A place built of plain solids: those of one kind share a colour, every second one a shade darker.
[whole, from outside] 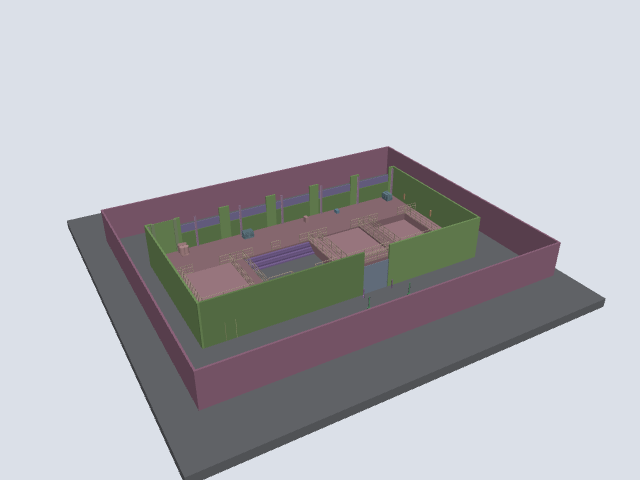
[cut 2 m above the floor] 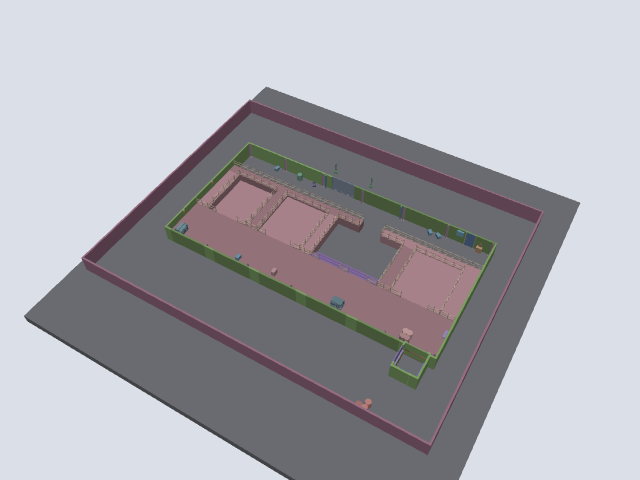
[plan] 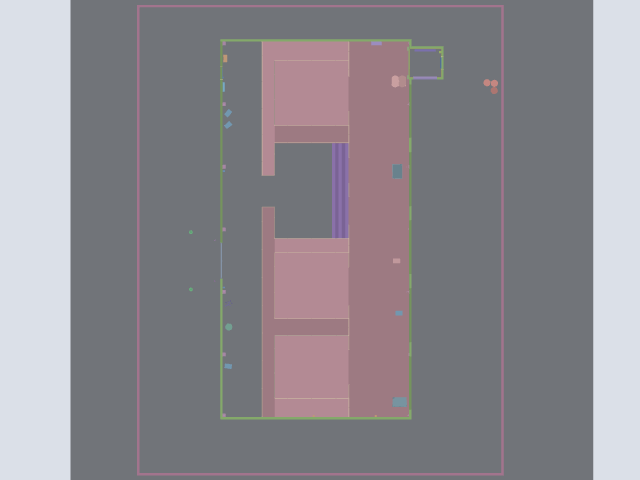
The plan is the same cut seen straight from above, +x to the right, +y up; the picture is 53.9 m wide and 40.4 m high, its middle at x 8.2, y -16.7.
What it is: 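A works' hall with a row of bays behind a railed edge, a stair in one of them; one tall room; a strip of floor behind the doors, a deck 1.07 m over it that fills the rest, and 3 sunk grounds in the deck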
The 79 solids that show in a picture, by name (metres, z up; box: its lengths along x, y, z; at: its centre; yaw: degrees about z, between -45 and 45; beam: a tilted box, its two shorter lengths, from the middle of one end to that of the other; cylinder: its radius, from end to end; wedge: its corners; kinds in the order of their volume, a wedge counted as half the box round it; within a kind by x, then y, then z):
{
 "raised_floor_bank_1": {"box": [1.1, 17.7, 1.12], "at": [3.85, -22.75, 0.51]},
 "raised_floor_bank_2": {"box": [1.1, 11.3, 1.12], "at": [3.85, -5.65, 0.51]},
 "raised_floor_bank_3": {"box": [6.2, 1.6, 1.12], "at": [7.5, -30.8, 0.51]},
 "raised_floor_bank_4": {"box": [6.2, 5.25, 0.25], "at": [7.5, -27.38, 0.07]},
 "raised_floor_bank_5": {"box": [6.2, 1.45, 1.12], "at": [7.5, -24.02, 0.51]},
 "raised_floor_bank_6": {"box": [6.2, 5.5, 0.95], "at": [7.5, -20.55, 0.42]},
 "raised_floor_bank_7": {"box": [6.2, 1.25, 1.12], "at": [7.5, -17.18, 0.51]},
 "raised_floor_bank_8": {"box": [6.2, 1.5, 1.12], "at": [7.5, -7.8, 0.51]},
 "raised_floor_bank_9": {"box": [6.2, 5.4, 1.12], "at": [7.5, -4.35, 0.51]},
 "raised_floor_bank_10": {"box": [6.2, 1.65, 1.12], "at": [7.5, -0.82, 0.51]},
 "raised_floor_bank_11": {"box": [5.1, 31.6, 1.12], "at": [13.15, -15.8, 0.51]},
 "yard_bound_1": {"box": [0.2, 39.6, 4.12], "at": [-7.1, -16.72, 2.01]},
 "yard_bound_2": {"box": [30.86, 0.2, 4.12], "at": [8.23, -36.42, 2.01]},
 "yard_bound_3": {"box": [30.86, 0.2, 4.12], "at": [8.23, 2.98, 2.01]},
 "yard_bound_4": {"box": [0.2, 39.6, 4.12], "at": [23.56, -16.72, 2.01]},
 "wall_1": {"box": [0.2, 11.86, 5.05], "at": [-0.1, -25.88, 2.48]},
 "wall_2": {"box": [0.2, 17.16, 5.05], "at": [-0.1, -8.38, 2.48]},
 "wall_3": {"box": [16.1, 0.2, 5.05], "at": [7.85, -31.7, 2.48]},
 "wall_4": {"box": [16.1, 0.2, 5.05], "at": [7.85, 0.1, 2.48]},
 "wall_5": {"box": [0.06, 2.52, 5.05], "at": [15.67, -1.8, 2.48]},
 "wall_6": {"box": [0.06, 2.4, 2.45], "at": [15.73, -1.8, 1.18]},
 "wall_7": {"box": [0.2, 0.81, 5.05], "at": [15.8, -31.4, 2.48]},
 "wall_8": {"box": [0.2, 4.51, 3.1], "at": [15.8, -28.75, 1.5]},
 "wall_9": {"box": [0.2, 1.21, 5.05], "at": [15.8, -25.9, 2.48]},
 "wall_10": {"box": [0.2, 4.56, 3.1], "at": [15.8, -23.02, 1.5]},
 "wall_11": {"box": [0.2, 1.21, 5.05], "at": [15.8, -20.15, 2.48]},
 "wall_12": {"box": [0.2, 4.51, 3.1], "at": [15.8, -17.3, 1.5]},
 "wall_13": {"box": [0.2, 1.21, 5.05], "at": [15.8, -14.45, 2.48]},
 "wall_14": {"box": [0.2, 4.56, 3.1], "at": [15.8, -11.57, 1.5]},
 "wall_15": {"box": [0.2, 1.21, 5.05], "at": [15.8, -8.7, 2.48]},
 "wall_16": {"box": [0.2, 4.51, 3.1], "at": [15.8, -5.85, 1.5]},
 "wall_17": {"box": [0.2, 0.61, 5.05], "at": [15.8, -3.3, 2.48]},
 "wall_18": {"box": [0.2, 0.8, 5.05], "at": [15.8, -0.2, 2.48]},
 "wall_19": {"box": [2.9, 0.2, 2.45], "at": [17.15, -0.5, 1.18]},
 "wall_20": {"box": [0.2, 2.8, 2.45], "at": [18.5, -1.8, 1.18]},
 "door_landing_1": {"box": [0.84, 8.02, 0.23], "at": [9.62, -12.55, 0.06]},
 "door_landing_2": {"box": [0.84, 8.02, 0.41], "at": [9.9, -12.55, 0.15]},
 "door_landing_3": {"box": [0.84, 8.02, 0.58], "at": [10.18, -12.55, 0.24]},
 "door_landing_4": {"box": [0.84, 8.02, 0.76], "at": [10.46, -12.55, 0.33]},
 "door_landing_5": {"box": [0.58, 8.02, 0.94], "at": [10.61, -12.55, 0.42]},
 "window_pane_1": {"box": [0.1, 4.5, 0.91], "at": [15.85, -28.75, 3.49]},
 "window_pane_2": {"box": [0.1, 4.55, 0.91], "at": [15.85, -23.02, 3.49]},
 "window_pane_3": {"box": [0.1, 4.5, 0.91], "at": [15.85, -17.3, 3.49]},
 "window_pane_4": {"box": [0.1, 4.55, 0.91], "at": [15.85, -11.57, 3.49]},
 "window_pane_5": {"box": [0.1, 4.5, 0.91], "at": [15.85, -5.85, 3.49]},
 "window_pane_6": {"box": [2.0, 0.1, 0.96], "at": [17.05, -3.15, 1.57]},
 "pallet_stack_1": {"box": [0.73, 1.12, 0.86], "at": [14.7, -10.92, 1.45]},
 "pallet_stack_2": {"box": [1.12, 0.74, 0.86], "at": [14.9, -30.36, 1.45]},
 "beyond_drums_1": {"cylinder": 0.3, "from": [22.25, -3.46, -0.06], "to": [22.25, -3.46, 0.87]},
 "beyond_drums_2": {"cylinder": 0.3, "from": [22.86, -4.12, -0.06], "to": [22.86, -4.12, 0.87]},
 "beyond_drums_3": {"cylinder": 0.3, "from": [22.88, -3.51, -0.06], "to": [22.88, -3.51, 0.87]},
 "roller_shutter_1": {"box": [0.06, 2.86, 3.35], "at": [-0.12, -18.45, 1.62]},
 "pier_1": {"box": [0.17, 0.34, 5.05], "at": [15.62, -3.0, 2.48]},
 "pier_2": {"box": [0.17, 0.34, 5.05], "at": [15.62, -0.6, 2.48]},
 "pallet_load_1": {"cylinder": 0.3, "from": [14.54, -3.15, 1.21], "to": [14.54, -3.15, 2.08]},
 "pallet_load_2": {"cylinder": 0.3, "from": [15.12, -3.55, 1.21], "to": [15.12, -3.55, 2.08]},
 "deck_rail_1": {"box": [0.024, 17.64, 0.1], "at": [3.33, -22.78, 1.12]},
 "deck_rail_2": {"box": [0.05, 17.64, 0.05], "at": [3.33, -22.78, 1.46]},
 "deck_rail_3": {"box": [0.05, 17.64, 0.05], "at": [3.33, -22.78, 1.77]},
 "deck_rail_4": {"box": [0.024, 11.24, 0.1], "at": [3.33, -5.62, 1.12]},
 "deck_rail_5": {"box": [0.05, 11.24, 0.05], "at": [3.33, -5.62, 1.46]},
 "deck_rail_6": {"box": [0.05, 11.24, 0.05], "at": [3.33, -5.62, 1.77]},
 "deck_rail_7": {"box": [0.05, 5.25, 0.05], "at": [4.37, -27.38, 1.77]},
 "deck_rail_8": {"box": [0.05, 5.5, 0.05], "at": [4.37, -20.55, 1.77]},
 "deck_rail_9": {"box": [0.05, 5.4, 0.05], "at": [4.37, -4.35, 1.77]},
 "deck_rail_10": {"box": [6.2, 0.05, 0.05], "at": [7.5, -30.03, 1.77]},
 "deck_rail_11": {"box": [6.2, 0.05, 0.05], "at": [7.5, -24.72, 1.77]},
 "deck_rail_12": {"box": [6.2, 0.05, 0.05], "at": [7.5, -23.33, 1.46]},
 "deck_rail_13": {"box": [6.2, 0.05, 0.05], "at": [7.5, -17.77, 1.77]},
 "deck_rail_14": {"box": [6.2, 0.05, 0.05], "at": [7.5, -16.58, 1.77]},
 "deck_rail_15": {"box": [6.2, 0.05, 0.05], "at": [7.5, -7.08, 1.77]},
 "radiator_1": {"box": [1.8, 0.19, 0.76], "at": [17.05, -0.74, 0.49]},
 "fire_extinguisher_1": {"box": [0.34, 0.64, 0.79], "at": [0.22, -1.42, 0.34]},
 "tote_stack_1": {"box": [0.6, 0.4, 0.66], "at": [14.65, -18.45, 1.4]},
 "distribution_board_1": {"box": [0.18, 0.8, 0.7], "at": [0.09, -3.82, 1.5]},
 "door_leaf_1": {"box": [0.044, 1.0, 2.15], "at": [0.0, -2.65, 1.02]},
 "steel_column_1": {"box": [0.014, 0.2, 4.85], "at": [15.5, -15.8, 2.38]},
 "steel_column_2": {"box": [0.014, 0.2, 4.85], "at": [15.5, -10.53, 2.38]},
 "steel_column_3": {"box": [0.014, 0.2, 4.85], "at": [15.5, -5.27, 2.38]}
}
